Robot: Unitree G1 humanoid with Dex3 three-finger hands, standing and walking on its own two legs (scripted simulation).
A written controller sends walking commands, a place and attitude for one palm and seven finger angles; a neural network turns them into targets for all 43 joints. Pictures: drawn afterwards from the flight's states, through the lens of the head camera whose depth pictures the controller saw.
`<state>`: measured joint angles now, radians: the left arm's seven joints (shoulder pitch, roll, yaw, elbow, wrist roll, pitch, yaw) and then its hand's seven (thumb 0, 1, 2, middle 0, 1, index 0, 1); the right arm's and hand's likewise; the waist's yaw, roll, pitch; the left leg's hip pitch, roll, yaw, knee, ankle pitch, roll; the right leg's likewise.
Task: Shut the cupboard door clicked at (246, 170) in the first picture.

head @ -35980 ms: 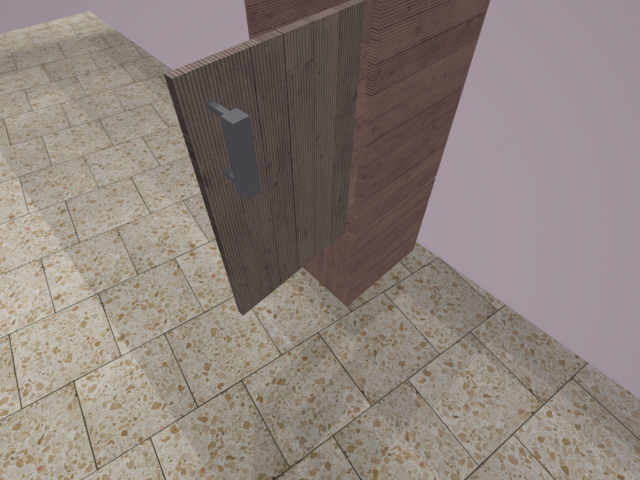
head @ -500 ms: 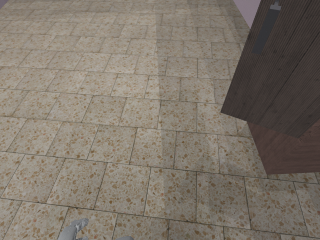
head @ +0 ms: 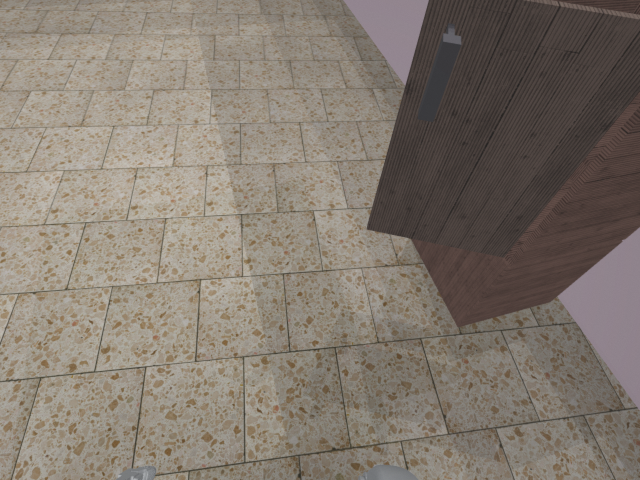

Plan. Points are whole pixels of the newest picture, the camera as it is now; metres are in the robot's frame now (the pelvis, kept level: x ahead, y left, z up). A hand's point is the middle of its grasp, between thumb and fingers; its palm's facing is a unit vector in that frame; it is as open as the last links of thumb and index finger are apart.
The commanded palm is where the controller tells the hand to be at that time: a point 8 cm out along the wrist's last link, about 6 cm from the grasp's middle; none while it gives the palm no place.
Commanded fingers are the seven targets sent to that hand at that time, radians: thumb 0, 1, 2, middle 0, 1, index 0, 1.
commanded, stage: turn to face it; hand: left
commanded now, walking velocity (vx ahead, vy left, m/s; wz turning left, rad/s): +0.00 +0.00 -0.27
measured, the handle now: (438, 73) +0.71 -0.14 +0.13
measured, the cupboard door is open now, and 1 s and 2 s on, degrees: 62 62 62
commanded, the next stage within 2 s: take the last steps up to it in 0.12 s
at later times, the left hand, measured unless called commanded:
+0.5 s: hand out of the picture +0.13 +0.15 -0.19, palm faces -0.14 -0.98 -0.15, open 7.4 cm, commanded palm none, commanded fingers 0.00 0.90 0.90 -0.20 -0.30 -0.20 -0.30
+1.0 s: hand (329, 346) +0.34 +0.00 -0.18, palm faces -0.33 -0.93 -0.20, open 7.4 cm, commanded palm none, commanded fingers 0.00 0.90 0.90 -0.20 -0.30 -0.20 -0.30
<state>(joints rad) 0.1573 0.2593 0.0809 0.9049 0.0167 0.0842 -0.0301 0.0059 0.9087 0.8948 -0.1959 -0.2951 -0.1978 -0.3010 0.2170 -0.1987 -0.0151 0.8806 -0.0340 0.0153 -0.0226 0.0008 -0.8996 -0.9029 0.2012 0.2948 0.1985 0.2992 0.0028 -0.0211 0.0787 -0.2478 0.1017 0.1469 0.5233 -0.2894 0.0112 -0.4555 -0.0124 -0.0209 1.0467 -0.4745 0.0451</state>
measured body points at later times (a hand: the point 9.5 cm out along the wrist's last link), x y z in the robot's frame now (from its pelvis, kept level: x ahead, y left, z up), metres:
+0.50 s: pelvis +0.05 -0.02 -0.01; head +0.07 +0.00 +0.43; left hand +0.13 +0.20 -0.17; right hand +0.04 -0.28 -0.15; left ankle +0.06 +0.08 -0.74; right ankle -0.02 -0.14 -0.73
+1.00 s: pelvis +0.18 -0.14 -0.02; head +0.24 -0.17 +0.43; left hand +0.36 +0.05 -0.16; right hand +0.04 -0.36 -0.17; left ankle +0.10 +0.03 -0.66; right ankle +0.20 -0.26 -0.74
